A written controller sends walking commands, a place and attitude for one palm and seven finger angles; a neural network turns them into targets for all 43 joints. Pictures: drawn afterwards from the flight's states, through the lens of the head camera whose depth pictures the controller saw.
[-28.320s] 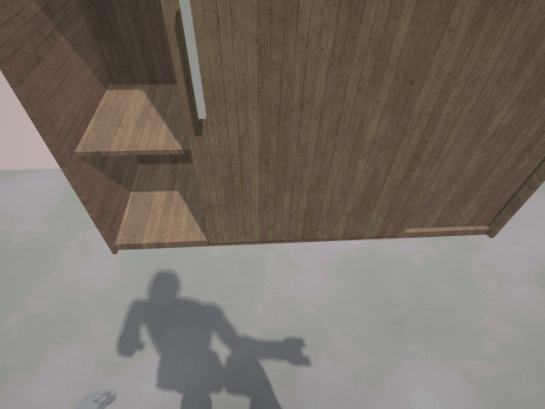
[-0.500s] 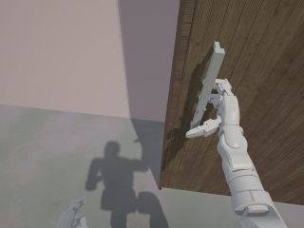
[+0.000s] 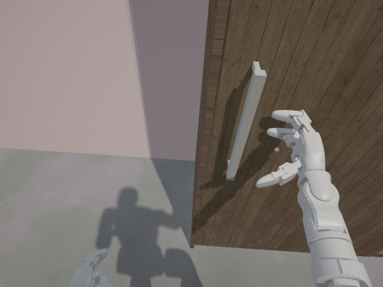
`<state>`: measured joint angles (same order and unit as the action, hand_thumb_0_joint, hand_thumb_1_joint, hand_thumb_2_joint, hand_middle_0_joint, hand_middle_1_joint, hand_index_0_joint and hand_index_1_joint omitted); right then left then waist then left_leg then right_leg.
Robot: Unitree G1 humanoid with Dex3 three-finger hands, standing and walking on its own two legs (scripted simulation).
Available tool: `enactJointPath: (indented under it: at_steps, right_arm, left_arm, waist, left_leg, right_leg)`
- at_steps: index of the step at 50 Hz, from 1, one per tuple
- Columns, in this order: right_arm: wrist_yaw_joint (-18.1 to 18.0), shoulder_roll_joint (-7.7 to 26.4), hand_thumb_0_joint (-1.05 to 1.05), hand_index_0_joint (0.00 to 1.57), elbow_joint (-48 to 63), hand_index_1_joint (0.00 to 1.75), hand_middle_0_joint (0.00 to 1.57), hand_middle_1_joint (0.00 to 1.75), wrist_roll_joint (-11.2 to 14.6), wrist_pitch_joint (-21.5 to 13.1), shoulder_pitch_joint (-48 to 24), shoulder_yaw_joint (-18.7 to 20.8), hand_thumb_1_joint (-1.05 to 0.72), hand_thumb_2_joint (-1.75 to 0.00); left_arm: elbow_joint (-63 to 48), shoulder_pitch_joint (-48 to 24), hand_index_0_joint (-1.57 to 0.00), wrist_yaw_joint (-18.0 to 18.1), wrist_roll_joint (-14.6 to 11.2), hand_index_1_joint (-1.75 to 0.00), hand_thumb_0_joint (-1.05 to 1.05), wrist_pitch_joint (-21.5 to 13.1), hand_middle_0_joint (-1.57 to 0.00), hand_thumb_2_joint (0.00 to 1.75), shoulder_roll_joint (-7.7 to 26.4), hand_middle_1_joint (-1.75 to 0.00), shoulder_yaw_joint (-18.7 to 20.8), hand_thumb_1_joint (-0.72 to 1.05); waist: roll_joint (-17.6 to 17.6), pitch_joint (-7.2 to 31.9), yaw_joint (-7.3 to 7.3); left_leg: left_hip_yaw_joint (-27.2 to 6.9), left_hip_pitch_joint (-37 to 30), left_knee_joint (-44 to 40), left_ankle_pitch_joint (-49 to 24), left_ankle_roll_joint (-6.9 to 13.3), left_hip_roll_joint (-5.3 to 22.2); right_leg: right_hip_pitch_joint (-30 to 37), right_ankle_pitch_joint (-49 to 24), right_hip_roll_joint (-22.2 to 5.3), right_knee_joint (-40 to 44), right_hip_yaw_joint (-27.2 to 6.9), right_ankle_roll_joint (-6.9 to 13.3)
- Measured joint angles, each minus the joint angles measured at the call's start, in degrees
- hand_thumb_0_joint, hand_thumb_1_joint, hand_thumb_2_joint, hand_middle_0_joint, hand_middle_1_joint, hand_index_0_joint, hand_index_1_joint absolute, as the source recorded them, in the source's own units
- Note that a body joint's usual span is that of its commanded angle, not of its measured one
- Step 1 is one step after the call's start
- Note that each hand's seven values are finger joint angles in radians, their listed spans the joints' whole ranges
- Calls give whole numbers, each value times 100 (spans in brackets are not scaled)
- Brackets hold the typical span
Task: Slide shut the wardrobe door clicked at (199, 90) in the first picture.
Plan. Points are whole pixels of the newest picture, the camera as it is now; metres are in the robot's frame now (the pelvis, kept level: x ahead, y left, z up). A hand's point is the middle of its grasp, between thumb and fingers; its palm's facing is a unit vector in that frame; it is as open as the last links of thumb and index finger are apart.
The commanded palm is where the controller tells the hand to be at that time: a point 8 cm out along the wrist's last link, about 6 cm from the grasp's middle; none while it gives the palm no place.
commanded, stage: slip the hand off the handle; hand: right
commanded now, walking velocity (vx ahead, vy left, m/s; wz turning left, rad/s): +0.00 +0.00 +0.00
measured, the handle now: (240, 130) +0.43 -0.08 +0.11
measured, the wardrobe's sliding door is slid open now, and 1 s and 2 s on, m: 0.00 0.00 0.00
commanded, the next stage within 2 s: draw the hand back to the body in 0.62 s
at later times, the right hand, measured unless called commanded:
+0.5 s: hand (284, 187) +0.28 -0.14 +0.13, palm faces +0.03 +0.99 -0.11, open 14.7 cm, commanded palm +0.25 -0.19 +0.13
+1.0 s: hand (302, 197) +0.25 -0.16 +0.14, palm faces +0.07 +1.00 -0.05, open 14.7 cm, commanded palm +0.21 -0.21 +0.15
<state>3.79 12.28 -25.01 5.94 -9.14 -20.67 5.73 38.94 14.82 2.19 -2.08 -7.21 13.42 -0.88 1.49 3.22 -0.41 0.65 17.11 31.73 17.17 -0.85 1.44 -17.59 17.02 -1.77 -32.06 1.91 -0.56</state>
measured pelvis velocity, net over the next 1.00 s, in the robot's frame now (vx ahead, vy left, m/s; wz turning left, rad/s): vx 0.00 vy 0.01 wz -0.02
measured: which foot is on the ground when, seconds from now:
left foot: down 0.00-1.00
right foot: down 0.00-1.00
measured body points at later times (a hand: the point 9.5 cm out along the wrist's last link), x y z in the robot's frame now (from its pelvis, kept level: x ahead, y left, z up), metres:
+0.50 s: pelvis -0.01 +0.01 +0.00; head -0.02 +0.03 +0.45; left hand +0.18 +0.23 -0.08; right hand +0.27 -0.20 +0.13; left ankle -0.01 +0.13 -0.73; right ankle -0.01 -0.12 -0.73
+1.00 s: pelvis +0.00 +0.01 +0.00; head -0.03 +0.03 +0.45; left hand +0.20 +0.21 -0.07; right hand +0.24 -0.22 +0.14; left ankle -0.01 +0.13 -0.73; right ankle -0.01 -0.12 -0.73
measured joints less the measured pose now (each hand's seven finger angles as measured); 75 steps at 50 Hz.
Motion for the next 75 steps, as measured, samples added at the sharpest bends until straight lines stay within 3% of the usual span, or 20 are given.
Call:
enactJointPath:
  at_steps: [10,17,30,38,42,45,50,63,68,75]
  right_arm:
    - [-16,-210,-1,25,1114,115,25,115,-2,77,1110,-161,55,-20]
    - [-59,-96,-1,26,1703,115,26,115,34,194,1609,-167,55,-20]
    - [242,-90,-1,25,2524,115,25,115,222,378,2438,-281,55,-20]
    - [189,-55,-1,26,3080,115,25,115,220,307,2820,-350,55,-20]
    - [240,-186,-1,26,2961,115,26,115,723,920,2540,-173,55,-20]
    - [176,-147,-1,25,3063,115,25,115,674,1317,2537,-61,55,-20]
    - [231,-65,-1,25,3549,115,25,115,683,1428,2925,65,55,-20]
    - [445,117,-1,25,4259,113,25,113,799,1813,3510,390,52,-22]
    - [-231,421,-1,25,4585,107,25,107,142,1154,3876,430,41,-27]
    - [-652,436,-1,24,4572,95,24,95,-178,685,4275,468,20,-37]
  left_arm:
    - [-157,50,-20,-82,22,-30,1,-53,-20,90,-10,-30,-1,90]
    - [-219,-162,-20,-17,29,-30,1,-146,-20,90,-18,-30,-47,90]
    - [-313,-333,-20,58,24,-30,1,-355,-20,90,-37,-30,-156,90]
    - [-286,-305,-20,70,47,-30,1,-489,-20,90,-41,-30,-193,90]
    - [-128,-351,-20,199,-29,-30,1,-519,-20,90,-36,-30,-267,90]
    - [-136,-340,-20,227,-27,-30,1,-538,-20,90,-58,-30,-290,90]
    - [-227,-284,-20,168,-7,-30,1,-591,-20,90,-75,-30,-298,90]
    - [-299,-360,-20,232,-29,-30,1,-595,-20,90,4,-30,-293,90]
    - [-299,-422,-20,165,180,-30,1,-484,-20,90,-47,-30,-240,90]
    - [-235,-393,-20,145,249,-30,1,-234,-20,90,-54,-30,-164,90]
  waist:
    - [33,47,-23]
    - [56,-66,-93]
    - [93,-75,-197]
    - [119,-149,-228]
    - [144,-179,-269]
    - [153,-123,-263]
    - [169,-5,-242]
    - [144,-42,-348]
    - [128,-147,-345]
    - [174,-344,-413]
  left_leg:
    - [-59,-110,38,37,17,-24]
    - [9,-221,30,18,52,-52]
    - [112,-356,15,24,75,-47]
    - [175,-441,62,81,67,-33]
    - [193,-520,-37,38,63,-34]
    - [166,-558,-106,15,53,-19]
    - [117,-635,-154,41,33,-2]
    - [175,-797,-180,88,13,18]
    - [174,-876,-309,13,17,-12]
    - [134,-977,-485,-115,-16,12]
  right_leg:
    - [172,17,-24,38,59,-19]
    - [250,-14,-51,26,-10,-50]
    - [337,-38,-44,27,-115,-75]
    - [367,21,-31,-74,-181,-73]
    - [422,-7,-28,-15,-199,-70]
    - [487,-36,-12,88,-168,-57]
    - [596,-13,4,170,-114,-42]
    - [694,57,25,117,-171,-25]
    - [750,18,-1,183,-170,-25]
    - [857,-88,26,344,-126,9]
